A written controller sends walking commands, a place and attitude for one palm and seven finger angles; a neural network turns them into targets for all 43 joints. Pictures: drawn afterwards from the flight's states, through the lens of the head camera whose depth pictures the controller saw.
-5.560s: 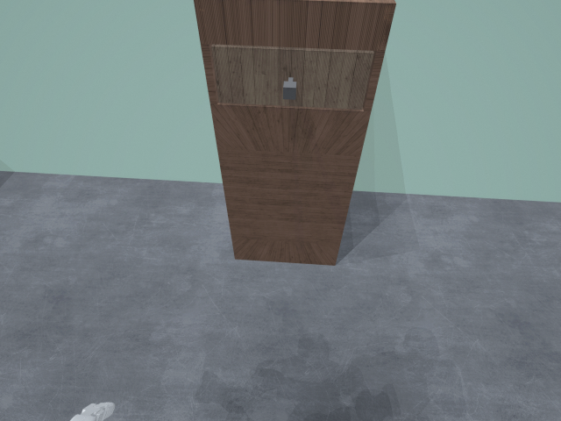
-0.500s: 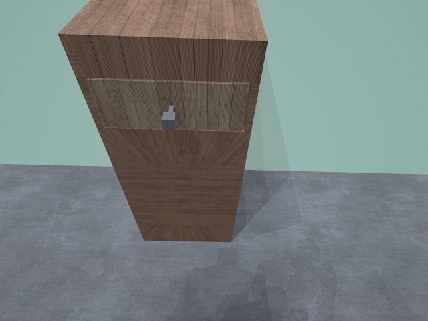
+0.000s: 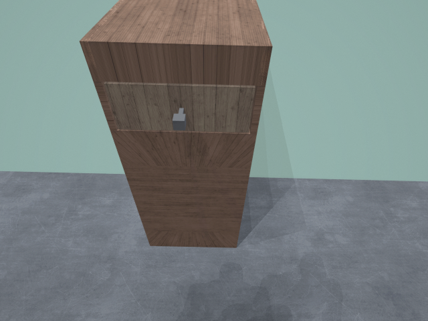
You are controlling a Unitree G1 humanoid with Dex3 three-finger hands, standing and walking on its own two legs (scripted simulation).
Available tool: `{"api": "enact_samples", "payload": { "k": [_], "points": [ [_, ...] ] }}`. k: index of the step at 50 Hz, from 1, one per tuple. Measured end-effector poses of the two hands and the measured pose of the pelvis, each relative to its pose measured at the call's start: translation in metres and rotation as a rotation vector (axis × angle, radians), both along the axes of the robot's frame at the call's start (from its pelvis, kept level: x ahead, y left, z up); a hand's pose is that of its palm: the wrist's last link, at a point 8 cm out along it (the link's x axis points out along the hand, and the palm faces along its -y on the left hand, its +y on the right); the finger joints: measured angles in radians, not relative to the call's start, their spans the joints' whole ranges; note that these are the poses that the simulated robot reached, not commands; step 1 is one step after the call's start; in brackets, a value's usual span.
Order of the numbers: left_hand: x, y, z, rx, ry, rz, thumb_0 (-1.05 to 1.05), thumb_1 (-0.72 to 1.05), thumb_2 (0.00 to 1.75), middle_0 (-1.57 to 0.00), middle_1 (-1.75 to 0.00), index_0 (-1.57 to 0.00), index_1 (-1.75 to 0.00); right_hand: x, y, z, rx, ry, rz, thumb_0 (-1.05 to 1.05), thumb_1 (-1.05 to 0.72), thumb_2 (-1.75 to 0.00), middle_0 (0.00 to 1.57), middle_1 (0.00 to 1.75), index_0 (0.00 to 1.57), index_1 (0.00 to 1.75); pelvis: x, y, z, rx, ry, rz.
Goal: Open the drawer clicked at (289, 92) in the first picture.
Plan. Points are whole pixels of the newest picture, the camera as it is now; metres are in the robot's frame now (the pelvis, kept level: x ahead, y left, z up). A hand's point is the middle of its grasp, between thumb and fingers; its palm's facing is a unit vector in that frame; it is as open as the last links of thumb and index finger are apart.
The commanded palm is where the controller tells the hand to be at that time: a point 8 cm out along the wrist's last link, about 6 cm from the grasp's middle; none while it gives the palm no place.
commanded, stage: shuffle to correct the standing spot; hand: left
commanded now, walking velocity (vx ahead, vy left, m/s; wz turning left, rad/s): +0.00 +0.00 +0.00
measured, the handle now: (180, 117) +0.59 +0.13 +0.06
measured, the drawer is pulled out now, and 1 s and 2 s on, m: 0.00 0.00 0.00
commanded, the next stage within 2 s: come to a stop and stand still in 0.70 s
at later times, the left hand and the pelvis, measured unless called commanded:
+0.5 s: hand out of the picture -0.01 +0.11 -0.18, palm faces +0.08 -0.99 -0.15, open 7.4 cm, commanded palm none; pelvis +0.04 -0.04 -0.01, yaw +1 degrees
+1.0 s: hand (184, 320) +0.18 +0.08 -0.18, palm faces +0.02 -0.97 -0.26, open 7.3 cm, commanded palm none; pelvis +0.11 -0.12 -0.02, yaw +0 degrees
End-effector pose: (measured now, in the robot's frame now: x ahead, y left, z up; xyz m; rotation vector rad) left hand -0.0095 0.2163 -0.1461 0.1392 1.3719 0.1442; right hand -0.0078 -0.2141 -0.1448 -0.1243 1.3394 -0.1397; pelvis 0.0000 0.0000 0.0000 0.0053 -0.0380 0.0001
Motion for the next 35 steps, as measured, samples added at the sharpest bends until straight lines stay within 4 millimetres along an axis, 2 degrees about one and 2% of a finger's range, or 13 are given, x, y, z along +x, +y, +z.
{"api": "enact_samples", "payload": {
  "k": [11, 18, 24, 29, 31, 35],
  "points": [
    [-0.023, -0.017, -0.004, -0.031, 0.070, 0.015, 0.00, 0.90, 0.90, -0.20, -0.30, -0.20, -0.29, -0.025, 0.001, -0.002, 0.014, 0.082, -0.024, 0.00, -0.91, -0.90, 0.20, 0.30, 0.20, 0.30, 0.001, -0.007, -0.001, 0.002, 0.006, -0.002],
    [-0.019, -0.033, -0.004, -0.029, 0.098, 0.027, 0.00, 0.91, 0.90, -0.20, -0.30, -0.20, -0.29, -0.022, -0.018, -0.008, 0.013, 0.111, -0.055, 0.00, -0.91, -0.90, 0.20, 0.30, 0.20, 0.30, 0.018, -0.026, -0.005, 0.006, 0.019, -0.010],
    [-0.005, -0.052, -0.007, -0.033, 0.088, 0.067, 0.00, 0.91, 0.90, -0.20, -0.30, -0.20, -0.29, 0.002, -0.039, -0.010, -0.004, 0.119, -0.031, 0.00, -0.91, -0.90, 0.20, 0.30, 0.20, 0.30, 0.036, -0.042, -0.009, -0.012, 0.041, 0.013],
    [0.000, -0.064, -0.012, -0.068, 0.098, 0.101, 0.00, 0.90, 0.90, -0.20, -0.30, -0.20, -0.29, 0.047, -0.048, -0.001, -0.037, 0.070, 0.019, 0.00, -0.91, -0.90, 0.20, 0.30, 0.20, 0.30, 0.049, -0.044, -0.008, -0.024, 0.046, 0.030],
    [0.003, -0.066, -0.020, -0.087, 0.117, 0.098, 0.00, 0.90, 0.90, -0.20, -0.30, -0.20, -0.30, 0.066, -0.049, -0.001, -0.059, 0.014, 0.024, 0.00, -0.91, -0.90, 0.20, 0.30, 0.20, 0.30, 0.055, -0.043, -0.013, -0.030, 0.044, 0.022],
    [0.025, -0.068, -0.022, -0.100, 0.146, 0.042, 0.00, 0.90, 0.90, -0.20, -0.30, -0.20, -0.29, 0.081, -0.055, 0.005, -0.082, -0.044, -0.020, 0.00, -0.92, -0.90, 0.20, 0.30, 0.20, 0.30, 0.070, -0.048, -0.010, -0.009, 0.038, -0.013]
  ]
}}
